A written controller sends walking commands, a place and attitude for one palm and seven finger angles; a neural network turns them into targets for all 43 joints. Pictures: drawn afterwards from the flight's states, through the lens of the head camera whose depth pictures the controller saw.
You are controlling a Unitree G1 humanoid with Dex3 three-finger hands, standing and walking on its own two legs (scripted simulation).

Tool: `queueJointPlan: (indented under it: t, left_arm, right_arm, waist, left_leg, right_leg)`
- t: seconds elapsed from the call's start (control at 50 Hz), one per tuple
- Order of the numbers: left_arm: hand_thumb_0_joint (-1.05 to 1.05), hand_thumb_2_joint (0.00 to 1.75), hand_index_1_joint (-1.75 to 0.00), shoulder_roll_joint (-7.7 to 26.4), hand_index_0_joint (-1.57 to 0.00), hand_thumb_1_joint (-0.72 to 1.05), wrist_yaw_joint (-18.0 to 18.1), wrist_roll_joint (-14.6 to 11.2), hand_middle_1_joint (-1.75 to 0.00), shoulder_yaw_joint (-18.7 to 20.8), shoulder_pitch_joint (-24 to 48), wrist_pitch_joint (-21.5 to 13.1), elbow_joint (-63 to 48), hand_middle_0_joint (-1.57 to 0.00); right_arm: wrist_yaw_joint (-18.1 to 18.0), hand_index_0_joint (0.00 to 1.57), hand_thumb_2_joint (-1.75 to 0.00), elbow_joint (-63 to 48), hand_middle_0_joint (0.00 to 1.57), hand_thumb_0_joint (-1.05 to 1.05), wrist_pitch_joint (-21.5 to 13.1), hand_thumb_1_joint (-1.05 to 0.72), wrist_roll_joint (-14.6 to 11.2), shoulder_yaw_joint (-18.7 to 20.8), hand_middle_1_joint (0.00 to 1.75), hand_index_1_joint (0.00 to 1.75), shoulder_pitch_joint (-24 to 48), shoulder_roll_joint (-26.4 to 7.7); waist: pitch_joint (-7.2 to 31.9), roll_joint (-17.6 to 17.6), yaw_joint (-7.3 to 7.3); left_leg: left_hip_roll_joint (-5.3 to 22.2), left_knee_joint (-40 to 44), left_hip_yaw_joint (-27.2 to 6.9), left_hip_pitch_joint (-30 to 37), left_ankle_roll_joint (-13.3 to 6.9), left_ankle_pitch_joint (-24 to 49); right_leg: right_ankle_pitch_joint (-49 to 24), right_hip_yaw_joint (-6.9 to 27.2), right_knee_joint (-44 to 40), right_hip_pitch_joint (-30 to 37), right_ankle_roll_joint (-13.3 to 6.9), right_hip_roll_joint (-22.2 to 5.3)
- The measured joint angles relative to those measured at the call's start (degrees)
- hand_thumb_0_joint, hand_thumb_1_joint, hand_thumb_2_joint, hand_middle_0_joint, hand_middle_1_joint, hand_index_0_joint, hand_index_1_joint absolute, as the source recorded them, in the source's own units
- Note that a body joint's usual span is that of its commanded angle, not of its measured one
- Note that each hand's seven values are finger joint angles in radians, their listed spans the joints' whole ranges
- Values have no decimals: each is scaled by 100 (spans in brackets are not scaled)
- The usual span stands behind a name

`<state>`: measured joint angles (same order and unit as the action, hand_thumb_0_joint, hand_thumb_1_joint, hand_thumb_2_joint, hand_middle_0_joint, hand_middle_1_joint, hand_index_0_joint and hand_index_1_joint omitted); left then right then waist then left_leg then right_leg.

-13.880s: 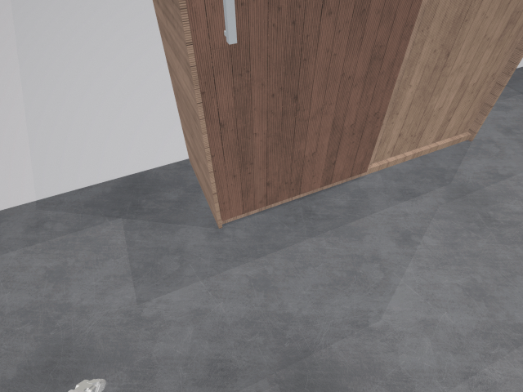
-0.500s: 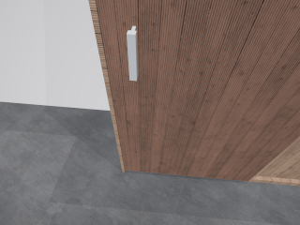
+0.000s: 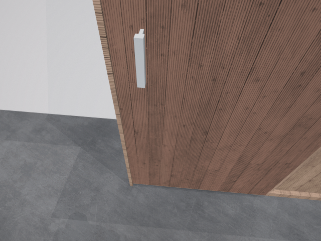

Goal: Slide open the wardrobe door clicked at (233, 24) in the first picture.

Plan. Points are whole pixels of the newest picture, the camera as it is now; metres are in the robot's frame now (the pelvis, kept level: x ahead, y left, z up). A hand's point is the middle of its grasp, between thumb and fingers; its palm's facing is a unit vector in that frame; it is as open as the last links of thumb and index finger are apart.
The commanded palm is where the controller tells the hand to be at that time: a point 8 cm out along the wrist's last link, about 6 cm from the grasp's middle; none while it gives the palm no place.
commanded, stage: look again from close up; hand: left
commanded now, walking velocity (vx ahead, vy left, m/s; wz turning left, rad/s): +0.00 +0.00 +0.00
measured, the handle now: (141, 59) +0.54 +0.10 +0.18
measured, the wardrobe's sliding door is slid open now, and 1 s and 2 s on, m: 0.00 0.00 0.00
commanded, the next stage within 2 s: shuffle to correct the standing spot in 0.40 s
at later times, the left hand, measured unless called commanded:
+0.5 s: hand out of the picture -0.02 +0.17 -0.18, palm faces +0.03 -0.98 -0.19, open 7.3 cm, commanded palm none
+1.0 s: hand out of the picture -0.03 +0.13 -0.20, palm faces +0.11 -0.99 -0.11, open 7.3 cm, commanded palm none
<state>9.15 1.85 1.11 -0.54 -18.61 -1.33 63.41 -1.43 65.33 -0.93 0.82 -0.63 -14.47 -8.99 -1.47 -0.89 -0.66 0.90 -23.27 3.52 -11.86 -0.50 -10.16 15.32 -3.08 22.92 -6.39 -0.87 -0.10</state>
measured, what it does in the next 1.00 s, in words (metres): shifts its weight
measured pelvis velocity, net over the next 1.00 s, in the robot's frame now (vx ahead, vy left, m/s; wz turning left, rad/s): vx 0.06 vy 0.00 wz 0.02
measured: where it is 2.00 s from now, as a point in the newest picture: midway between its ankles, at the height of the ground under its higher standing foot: outside the picture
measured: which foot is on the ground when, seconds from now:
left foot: down 0.00-1.00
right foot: down 0.00-1.00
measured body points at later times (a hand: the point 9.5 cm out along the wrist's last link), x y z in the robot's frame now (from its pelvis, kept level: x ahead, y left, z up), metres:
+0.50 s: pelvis +0.00 +0.00 +0.00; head +0.00 +0.01 +0.45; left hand -0.02 +0.23 -0.16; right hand +0.01 -0.23 -0.16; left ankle +0.03 +0.11 -0.74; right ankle -0.03 -0.11 -0.74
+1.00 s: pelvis +0.06 +0.00 -0.02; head +0.08 +0.02 +0.43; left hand -0.04 +0.19 -0.19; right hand +0.03 -0.21 -0.17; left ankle +0.03 +0.11 -0.74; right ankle -0.03 -0.11 -0.74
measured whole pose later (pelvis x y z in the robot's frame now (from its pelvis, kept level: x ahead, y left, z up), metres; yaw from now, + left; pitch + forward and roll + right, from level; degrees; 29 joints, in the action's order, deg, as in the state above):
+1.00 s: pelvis +0.06 +0.00 -0.02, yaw +1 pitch +0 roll -1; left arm 6.1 1.9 1.5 1.8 -26.4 -1.3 65.9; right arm -1.9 66.4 -0.7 1.2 0.2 -20.0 -4.4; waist -1.3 -2.8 -1.0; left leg 3.0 -37.4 5.4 -14.1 -0.2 -23.2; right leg 25.7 -4.3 32.0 -6.0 -1.3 0.4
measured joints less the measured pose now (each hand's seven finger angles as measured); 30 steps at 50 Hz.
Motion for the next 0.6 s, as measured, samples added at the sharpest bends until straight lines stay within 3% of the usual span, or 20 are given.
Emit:
queueJointPlan:
  t: [0.6]
  left_arm:
    - [0,90,-30,-2,-20,91,13,-8,-29,18,-24,20,56,-20]
  right_arm:
    - [-20,20,-90,32,20,1,27,-92,22,-13,30,30,-35,15]
  waist:
    - [48,9,1]
  left_leg:
    - [-6,-5,-20,31,6,-4]
  right_leg:
    - [1,-20,-15,48,10,-6]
